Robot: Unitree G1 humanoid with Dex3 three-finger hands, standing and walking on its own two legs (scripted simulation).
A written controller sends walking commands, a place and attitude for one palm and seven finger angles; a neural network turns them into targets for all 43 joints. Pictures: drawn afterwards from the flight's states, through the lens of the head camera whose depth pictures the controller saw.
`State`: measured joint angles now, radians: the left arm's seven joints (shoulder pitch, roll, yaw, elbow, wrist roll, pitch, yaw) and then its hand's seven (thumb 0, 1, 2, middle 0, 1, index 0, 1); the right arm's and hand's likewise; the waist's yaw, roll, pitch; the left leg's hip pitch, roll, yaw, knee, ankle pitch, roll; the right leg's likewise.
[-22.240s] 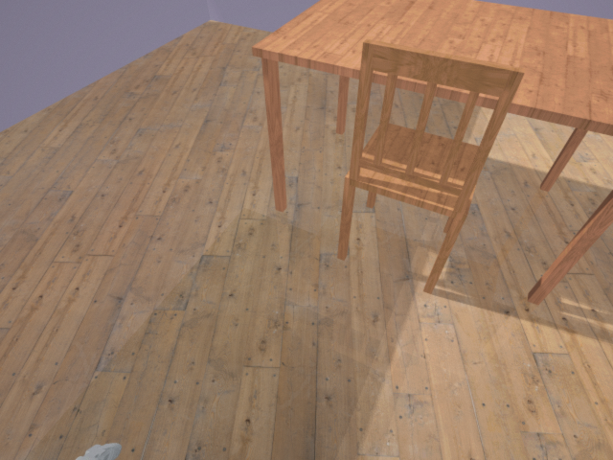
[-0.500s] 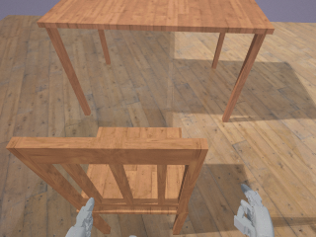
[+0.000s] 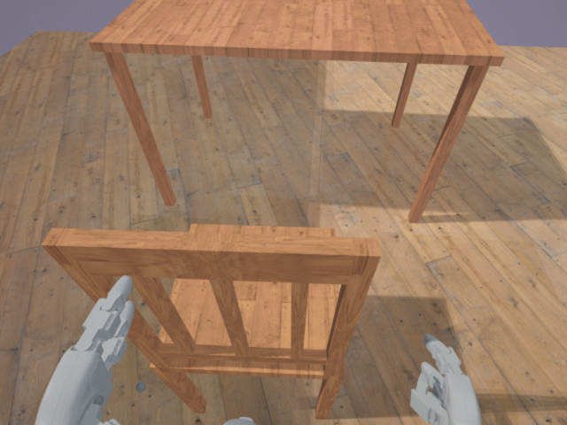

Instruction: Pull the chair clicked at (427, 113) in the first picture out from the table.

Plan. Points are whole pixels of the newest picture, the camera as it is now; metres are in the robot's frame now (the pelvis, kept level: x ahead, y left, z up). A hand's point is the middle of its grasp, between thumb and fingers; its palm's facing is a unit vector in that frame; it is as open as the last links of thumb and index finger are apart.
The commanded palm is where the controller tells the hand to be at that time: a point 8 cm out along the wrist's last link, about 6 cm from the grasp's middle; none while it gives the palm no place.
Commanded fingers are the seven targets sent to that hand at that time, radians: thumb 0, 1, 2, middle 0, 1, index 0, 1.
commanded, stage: draw the hand back to the body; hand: left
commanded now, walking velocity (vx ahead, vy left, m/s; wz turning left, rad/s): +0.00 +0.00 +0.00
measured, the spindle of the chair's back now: (232, 319) +0.28 +0.11 -0.04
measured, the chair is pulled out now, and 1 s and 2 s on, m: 0.67 0.67 0.67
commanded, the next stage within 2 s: step back with the hand held close in 1.04 s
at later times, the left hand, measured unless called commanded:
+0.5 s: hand (54, 325) +0.18 +0.25 +0.15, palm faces +0.37 -0.80 -0.47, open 10.9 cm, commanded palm +0.15 +0.28 +0.21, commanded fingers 0.00 0.65 0.78 -0.17 -0.25 -0.17 -0.25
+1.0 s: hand (49, 248) +0.23 +0.24 +0.22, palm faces +0.44 -0.77 -0.46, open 7.5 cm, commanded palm +0.18 +0.28 +0.24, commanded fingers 0.00 0.90 0.90 -0.20 -0.30 -0.20 -0.30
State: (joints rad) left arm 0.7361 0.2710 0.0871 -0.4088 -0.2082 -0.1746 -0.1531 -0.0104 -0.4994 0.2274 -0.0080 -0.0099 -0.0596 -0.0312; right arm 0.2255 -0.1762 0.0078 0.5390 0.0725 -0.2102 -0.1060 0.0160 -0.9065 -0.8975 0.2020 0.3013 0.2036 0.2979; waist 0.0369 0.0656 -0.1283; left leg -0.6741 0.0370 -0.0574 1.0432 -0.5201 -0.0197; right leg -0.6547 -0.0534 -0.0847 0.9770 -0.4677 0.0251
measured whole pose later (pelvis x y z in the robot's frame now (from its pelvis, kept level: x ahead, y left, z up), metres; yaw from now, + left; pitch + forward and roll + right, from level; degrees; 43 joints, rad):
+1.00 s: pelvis +0.04 -0.02 +0.06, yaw -2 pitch -3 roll +0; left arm 0.50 0.34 0.33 -0.43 -0.04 -0.02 0.14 0.02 0.87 0.90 -0.21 -0.30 -0.22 -0.30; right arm 0.19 -0.24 -0.01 0.69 0.02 -0.13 -0.10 0.01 -0.91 -0.90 0.20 0.30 0.20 0.30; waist 0.07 0.09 0.03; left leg -0.08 0.05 0.00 0.44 -0.30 -0.04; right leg -0.11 -0.02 -0.05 0.43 -0.27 0.01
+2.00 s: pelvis -0.06 +0.01 +0.05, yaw -3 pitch +0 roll -1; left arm 0.54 0.41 0.42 -0.51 -0.02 -0.14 0.20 0.02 0.89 0.90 -0.21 -0.30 -0.22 -0.30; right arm 0.22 -0.22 0.00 0.59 0.02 -0.10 -0.10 0.01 -0.91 -0.90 0.20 0.30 0.20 0.30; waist 0.01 0.03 0.05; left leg -0.37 0.03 0.02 0.58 -0.21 0.01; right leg -0.37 -0.04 -0.02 0.51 -0.18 0.03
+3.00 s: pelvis -0.08 +0.00 +0.05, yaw -1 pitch +2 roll -1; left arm 0.55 0.42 0.45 -0.61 -0.02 -0.26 0.16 0.02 0.88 0.90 -0.21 -0.30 -0.22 -0.30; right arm 0.15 -0.18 -0.03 0.67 -0.01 -0.15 -0.07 0.01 -0.91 -0.90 0.20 0.30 0.21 0.30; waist 0.00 -0.01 0.06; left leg -0.48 0.00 -0.03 0.80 -0.39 -0.02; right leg -0.42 -0.02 -0.02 0.61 -0.21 0.01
